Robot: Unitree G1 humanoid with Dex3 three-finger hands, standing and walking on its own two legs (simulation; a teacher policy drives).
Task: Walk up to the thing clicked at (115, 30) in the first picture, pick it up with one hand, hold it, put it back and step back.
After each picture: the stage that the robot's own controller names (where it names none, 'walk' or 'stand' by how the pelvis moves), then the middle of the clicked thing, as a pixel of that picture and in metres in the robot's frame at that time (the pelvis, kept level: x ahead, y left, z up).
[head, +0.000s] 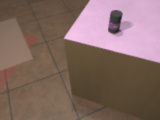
stand; (114, 22) +0.78 -0.15 -0.04
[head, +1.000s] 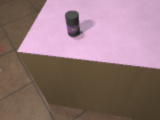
walk; (72, 24) +0.67 +0.11 -0.01
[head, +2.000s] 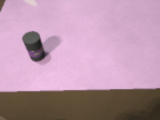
stand; (34, 47) +0.49 +0.23 -0.01
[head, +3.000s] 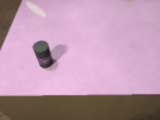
walk; (43, 54) +0.51 +0.21 -0.04
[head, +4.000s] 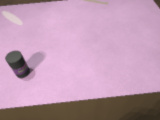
stand; (18, 64) +0.46 +0.32 -0.04
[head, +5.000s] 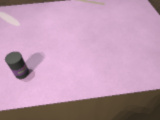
stand; (18, 65) +0.46 +0.31 -0.04
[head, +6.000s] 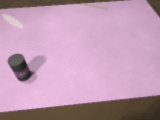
stand; (20, 68) +0.46 +0.31 -0.05
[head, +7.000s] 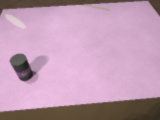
stand; (22, 67) +0.46 +0.30 -0.05
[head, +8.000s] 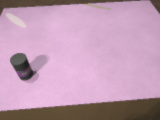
stand; (22, 67) +0.46 +0.30 -0.05
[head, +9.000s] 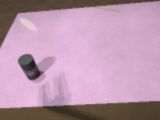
rise first; (29, 67) +0.47 +0.31 -0.04
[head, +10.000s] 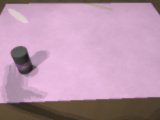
go down; (22, 60) +0.49 +0.29 -0.03
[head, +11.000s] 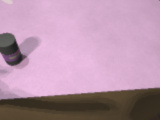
go down; (10, 50) +0.47 +0.29 +0.00
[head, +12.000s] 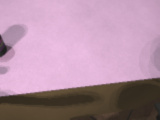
close in; out of the picture +0.47 +0.29 +0.03
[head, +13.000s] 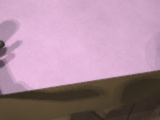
close; out of the picture +0.47 +0.31 +0.05
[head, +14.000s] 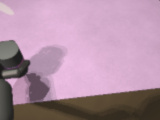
lift; (13, 60) +0.38 +0.24 +0.10
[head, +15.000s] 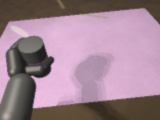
lift; (36, 58) +0.34 +0.16 +0.19
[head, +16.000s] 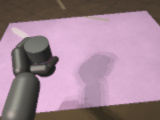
hold; (41, 57) +0.34 +0.15 +0.18
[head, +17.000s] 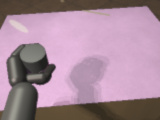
hold; (37, 65) +0.32 +0.16 +0.15
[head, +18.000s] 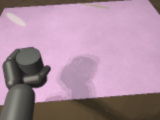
hold; (33, 68) +0.33 +0.18 +0.12
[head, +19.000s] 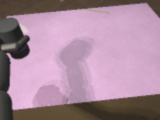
crouch; (14, 39) +0.41 +0.24 +0.19
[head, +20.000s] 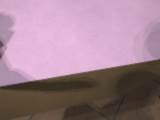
lower; out of the picture +0.48 +0.29 +0.03
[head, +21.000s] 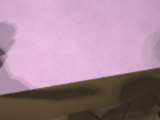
lower; out of the picture +0.46 +0.30 +0.04
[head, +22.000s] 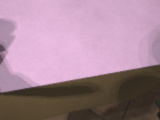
lower; out of the picture +0.47 +0.30 +0.04
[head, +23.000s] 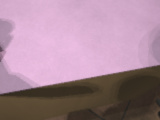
lower; out of the picture +0.47 +0.30 +0.04
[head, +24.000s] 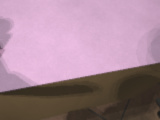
loosen; out of the picture +0.48 +0.31 +0.05
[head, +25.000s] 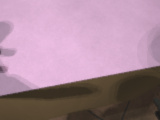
withdraw; out of the picture +0.47 +0.31 +0.04
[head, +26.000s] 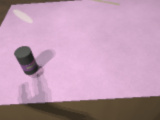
sink last; (27, 61) +0.46 +0.29 +0.01
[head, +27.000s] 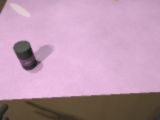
stand; (26, 56) +0.47 +0.29 +0.00
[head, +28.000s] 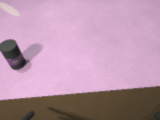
stand; (13, 55) +0.47 +0.32 +0.02
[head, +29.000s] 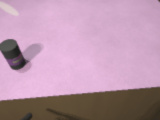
stand; (13, 55) +0.47 +0.31 +0.02
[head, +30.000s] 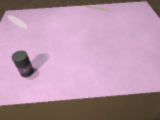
stand; (23, 64) +0.49 +0.31 -0.04
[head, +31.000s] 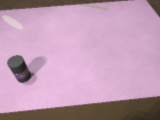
stand; (20, 69) +0.45 +0.31 -0.05
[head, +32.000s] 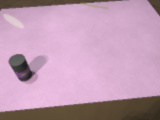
stand; (21, 68) +0.46 +0.30 -0.05
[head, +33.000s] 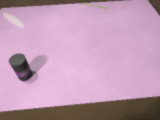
walk; (21, 67) +0.45 +0.30 -0.05
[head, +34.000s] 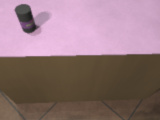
walk; (26, 19) +0.64 +0.30 -0.03
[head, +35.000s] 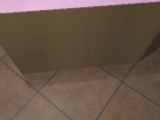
walk; out of the picture +0.90 +0.36 -0.02
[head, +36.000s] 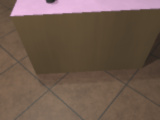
stand; out of the picture +1.10 +0.30 -0.03
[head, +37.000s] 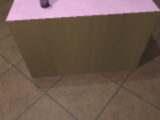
stand; out of the picture +1.10 +0.31 -0.05
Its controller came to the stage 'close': yes
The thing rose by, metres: 0.28
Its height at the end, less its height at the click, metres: +0.00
